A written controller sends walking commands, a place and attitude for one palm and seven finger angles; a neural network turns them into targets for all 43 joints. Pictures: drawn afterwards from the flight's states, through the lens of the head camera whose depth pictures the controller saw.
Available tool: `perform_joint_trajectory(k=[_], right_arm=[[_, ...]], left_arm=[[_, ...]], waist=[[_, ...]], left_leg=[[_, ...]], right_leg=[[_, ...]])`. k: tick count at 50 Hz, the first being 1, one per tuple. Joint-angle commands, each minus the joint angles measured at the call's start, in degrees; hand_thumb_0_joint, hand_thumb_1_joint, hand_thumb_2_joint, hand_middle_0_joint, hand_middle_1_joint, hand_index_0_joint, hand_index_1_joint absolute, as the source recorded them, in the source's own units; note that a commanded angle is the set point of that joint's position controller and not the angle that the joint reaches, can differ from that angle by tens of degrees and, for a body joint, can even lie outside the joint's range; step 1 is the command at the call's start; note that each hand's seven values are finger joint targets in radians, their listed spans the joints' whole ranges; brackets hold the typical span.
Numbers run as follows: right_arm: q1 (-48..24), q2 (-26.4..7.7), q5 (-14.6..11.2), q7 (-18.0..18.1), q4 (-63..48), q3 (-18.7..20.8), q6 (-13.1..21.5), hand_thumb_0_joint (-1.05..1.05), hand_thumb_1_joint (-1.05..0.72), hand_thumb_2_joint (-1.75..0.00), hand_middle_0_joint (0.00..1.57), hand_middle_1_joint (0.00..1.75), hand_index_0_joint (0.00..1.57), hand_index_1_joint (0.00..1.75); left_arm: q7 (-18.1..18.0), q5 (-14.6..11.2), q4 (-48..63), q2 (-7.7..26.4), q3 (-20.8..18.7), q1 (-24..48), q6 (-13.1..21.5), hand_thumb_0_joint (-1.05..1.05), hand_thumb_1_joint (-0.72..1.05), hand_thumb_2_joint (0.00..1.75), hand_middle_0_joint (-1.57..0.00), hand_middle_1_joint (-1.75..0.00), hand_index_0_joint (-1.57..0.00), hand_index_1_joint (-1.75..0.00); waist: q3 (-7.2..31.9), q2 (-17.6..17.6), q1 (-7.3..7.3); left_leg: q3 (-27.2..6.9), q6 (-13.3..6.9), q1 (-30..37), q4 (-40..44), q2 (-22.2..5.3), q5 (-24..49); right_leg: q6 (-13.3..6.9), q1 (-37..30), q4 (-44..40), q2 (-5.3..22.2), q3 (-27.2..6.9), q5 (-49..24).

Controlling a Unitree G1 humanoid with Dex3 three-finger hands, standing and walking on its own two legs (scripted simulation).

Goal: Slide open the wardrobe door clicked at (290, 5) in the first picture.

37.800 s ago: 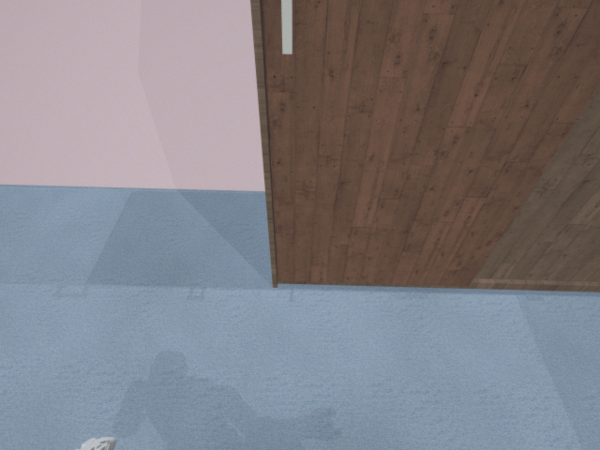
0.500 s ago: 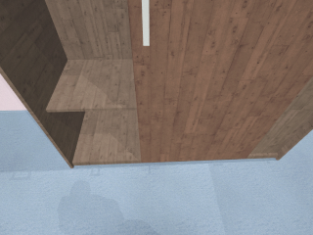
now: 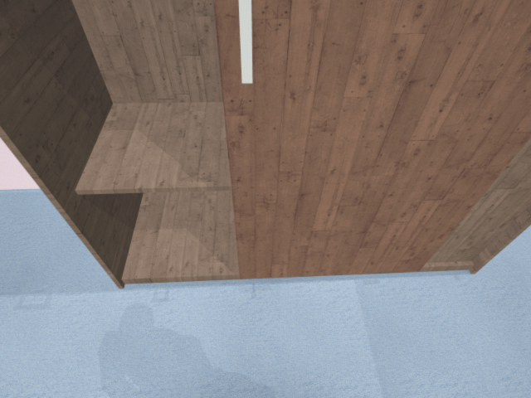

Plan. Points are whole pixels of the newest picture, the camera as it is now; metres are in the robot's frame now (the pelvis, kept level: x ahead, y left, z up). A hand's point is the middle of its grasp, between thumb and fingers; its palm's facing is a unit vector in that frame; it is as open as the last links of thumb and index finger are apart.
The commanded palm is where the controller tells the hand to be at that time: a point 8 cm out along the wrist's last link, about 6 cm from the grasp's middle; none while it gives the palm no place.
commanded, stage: look to check the result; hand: left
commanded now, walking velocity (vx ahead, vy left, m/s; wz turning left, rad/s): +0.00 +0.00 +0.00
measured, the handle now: (245, 34) +0.62 +0.07 +0.24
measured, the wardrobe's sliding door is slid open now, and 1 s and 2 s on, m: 0.47 0.47 0.47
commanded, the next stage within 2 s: stand and wait in 0.22 s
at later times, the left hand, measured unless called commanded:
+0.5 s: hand out of the picture +0.02 +0.17 -0.18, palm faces +0.02 -0.98 -0.19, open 7.4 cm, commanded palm none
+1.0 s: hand out of the picture +0.01 +0.16 -0.18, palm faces +0.02 -0.98 -0.19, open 7.4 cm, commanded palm none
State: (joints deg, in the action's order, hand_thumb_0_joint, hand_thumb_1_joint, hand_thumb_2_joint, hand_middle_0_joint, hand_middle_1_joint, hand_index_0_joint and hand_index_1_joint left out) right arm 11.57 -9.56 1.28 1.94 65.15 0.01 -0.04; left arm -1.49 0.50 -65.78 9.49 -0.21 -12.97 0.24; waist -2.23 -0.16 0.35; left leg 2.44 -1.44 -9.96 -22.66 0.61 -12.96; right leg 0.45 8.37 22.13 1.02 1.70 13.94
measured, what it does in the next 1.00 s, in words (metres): stands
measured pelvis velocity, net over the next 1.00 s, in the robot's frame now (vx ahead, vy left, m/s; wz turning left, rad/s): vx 0.01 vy -0.01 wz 0.00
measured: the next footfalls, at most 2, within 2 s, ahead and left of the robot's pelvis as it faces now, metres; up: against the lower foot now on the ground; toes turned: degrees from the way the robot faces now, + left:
none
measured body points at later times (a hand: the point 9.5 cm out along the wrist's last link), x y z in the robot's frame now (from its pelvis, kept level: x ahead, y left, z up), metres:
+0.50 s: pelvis +0.01 -0.01 +0.00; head +0.03 +0.00 +0.45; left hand +0.02 +0.22 -0.16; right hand +0.02 -0.23 -0.16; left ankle -0.01 +0.10 -0.74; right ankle -0.02 -0.12 -0.74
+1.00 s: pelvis +0.01 -0.01 +0.00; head +0.02 -0.01 +0.45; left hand +0.01 +0.22 -0.16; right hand +0.02 -0.24 -0.16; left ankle -0.01 +0.10 -0.74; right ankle -0.02 -0.12 -0.74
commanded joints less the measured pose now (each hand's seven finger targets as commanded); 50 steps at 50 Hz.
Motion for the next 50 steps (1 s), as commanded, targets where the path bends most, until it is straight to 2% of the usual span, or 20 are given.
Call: perform_joint_trajectory(k=[1, 9, 11, 15, 19, 25, 28, 30, 43, 44, 45, 49, 50], right_arm=[[2.5, -5.9, -0.3, 0.5, -1.3, 0.7, 0.9, 0.0, -0.9, -0.9, 0.2, 0.3, 0.2, 0.3], [3.1, -6.0, -0.3, 0.6, -1.0, 0.7, 1.1, 0.0, -0.9, -0.9, 0.2, 0.3, 0.2, 0.3], [3.0, -5.7, -0.4, 0.7, -0.9, 0.7, 1.1, 0.0, -0.9, -0.9, 0.2, 0.3, 0.2, 0.3], [3.4, -5.7, -0.4, 0.7, -0.9, 0.6, 1.0, 0.0, -0.9, -0.9, 0.2, 0.3, 0.2, 0.3], [3.4, -5.8, -0.3, 0.7, -0.6, 0.7, 1.1, 0.0, -0.9, -0.9, 0.2, 0.3, 0.2, 0.3], [3.8, -5.8, -0.4, 0.8, -0.8, 0.7, 1.1, 0.0, -0.9, -0.9, 0.2, 0.3, 0.2, 0.3], [3.9, -5.7, -0.3, 0.8, -0.5, 0.7, 1.1, 0.0, -0.9, -0.9, 0.2, 0.3, 0.2, 0.3], [4.0, -5.8, -0.5, 0.8, -0.7, 0.7, 1.1, 0.0, -0.9, -0.9, 0.2, 0.3, 0.2, 0.3], [4.0, -5.5, -0.4, 0.8, -0.4, 0.8, 1.0, 0.0, -0.9, -0.9, 0.2, 0.3, 0.2, 0.3], [3.8, -5.6, -0.4, 0.8, -0.3, 0.8, 1.0, 0.0, -0.9, -0.9, 0.2, 0.3, 0.2, 0.3], [3.9, -5.7, -0.5, 0.8, -0.5, 0.8, 0.9, 0.0, -0.9, -0.9, 0.2, 0.3, 0.2, 0.3], [3.8, -5.7, -0.4, 0.7, -0.4, 0.8, 1.0, 0.0, -0.9, -0.9, 0.2, 0.3, 0.2, 0.3], [4.1, -5.7, -0.5, 0.8, -0.5, 0.8, 1.0, 0.0, -0.9, -0.9, 0.2, 0.3, 0.2, 0.3]], left_arm=[[-0.3, 0.1, 1.3, 6.1, -1.0, -3.0, 0.7, 0.0, 0.9, 0.9, -0.2, -0.3, -0.2, -0.3], [-0.4, 0.0, 1.3, 6.1, -1.0, -3.2, 0.9, 0.0, 0.9, 0.9, -0.2, -0.3, -0.2, -0.3], [-0.4, 0.0, 1.3, 6.2, -1.0, -3.4, 0.8, 0.0, 0.9, 0.9, -0.2, -0.3, -0.2, -0.3], [-0.4, 0.0, 1.1, 6.1, -1.1, -3.8, 0.8, 0.0, 0.9, 0.9, -0.2, -0.3, -0.2, -0.3], [-0.4, -0.1, 1.1, 6.0, -1.0, -3.6, 0.8, 0.0, 0.9, 0.9, -0.2, -0.3, -0.2, -0.3], [-0.5, 0.0, 1.2, 6.1, -1.1, -3.9, 1.0, 0.0, 0.9, 0.9, -0.2, -0.3, -0.2, -0.3], [-0.5, -0.1, 1.2, 6.1, -1.1, -3.7, 1.0, 0.0, 0.9, 0.9, -0.2, -0.3, -0.2, -0.3], [-0.5, 0.0, 1.2, 6.2, -1.2, -4.0, 1.0, 0.0, 0.9, 0.9, -0.2, -0.3, -0.2, -0.3], [-0.4, -0.1, 1.0, 6.1, -1.0, -4.0, 1.0, 0.0, 0.9, 0.9, -0.2, -0.3, -0.2, -0.3], [-0.4, -0.1, 0.9, 6.1, -1.0, -4.1, 1.0, 0.0, 0.9, 0.9, -0.2, -0.3, -0.2, -0.3], [-0.4, 0.0, 1.0, 6.1, -1.0, -4.3, 1.1, 0.0, 0.9, 0.9, -0.2, -0.3, -0.2, -0.3], [-0.4, -0.1, 1.0, 6.1, -0.9, -4.4, 1.1, 0.0, 0.9, 0.9, -0.2, -0.3, -0.2, -0.3], [-0.4, 0.0, 1.1, 6.3, -1.0, -4.5, 1.2, 0.0, 0.9, 0.9, -0.2, -0.3, -0.2, -0.3]], waist=[[0.7, -0.2, -0.12], [2.3, 0.1, 0.03], [1.5, 0.7, -0.09], [0.5, -0.2, -0.24], [1.1, 0.7, -0.11], [1.1, -0.6, -0.12], [1.2, 0.4, -0.01], [1.0, -0.4, -0.17], [-0.6, 0.4, -0.06], [-0.9, -0.4, -0.07], [-0.7, -1.0, -0.17], [0.2, 0.2, -0.08], [0.3, -0.6, -0.13]], left_leg=[[-5.4, -0.6, 1.6, 3.7, -6.7, 11.9], [-5.2, -0.5, 2.8, 3.3, -6.7, 14.9], [-5.2, -0.5, 2.5, 3.3, -6.7, 15.0], [-5.2, -0.6, 2.2, 3.6, -6.7, 14.2], [-5.2, -0.5, 2.8, 3.5, -6.6, 14.7], [-5.1, -0.5, 3.0, 3.4, -6.7, 15.2], [-5.0, -0.4, 3.2, 3.4, -6.7, 15.6], [-5.1, -0.5, 3.2, 3.6, -6.8, 15.6], [-5.0, -0.3, 2.6, 4.1, -6.6, 12.5], [-5.1, -0.3, 2.4, 4.2, -6.6, 12.0], [-5.0, -0.3, 2.6, 4.2, -6.7, 11.5], [-5.0, -0.3, 2.9, 4.0, -6.6, 12.1], [-4.9, -0.3, 2.9, 3.9, -6.7, 12.0]], right_leg=[[-1.4, 0.7, -3.2, 5.2, -3.8, -9.7], [-1.6, -0.7, -2.9, 5.4, -3.7, -13.1], [-1.6, -0.6, -3.0, 5.4, -3.6, -12.9], [-1.6, -0.5, -3.6, 5.3, -3.4, -12.2], [-1.7, -0.6, -3.4, 5.4, -3.6, -12.6], [-1.8, -1.0, -3.6, 5.3, -3.4, -13.7], [-1.9, -1.2, -3.4, 5.4, -3.6, -14.4], [-1.9, -1.2, -3.7, 5.4, -3.4, -13.9], [-1.9, -0.4, -4.8, 5.4, -3.9, -11.8], [-1.9, -0.1, -4.9, 5.3, -3.9, -11.3], [-2.0, -0.2, -5.2, 5.2, -3.9, -10.9], [-2.0, -0.5, -5.0, 5.4, -4.1, -11.7], [-2.0, -0.7, -5.1, 5.3, -3.8, -11.7]])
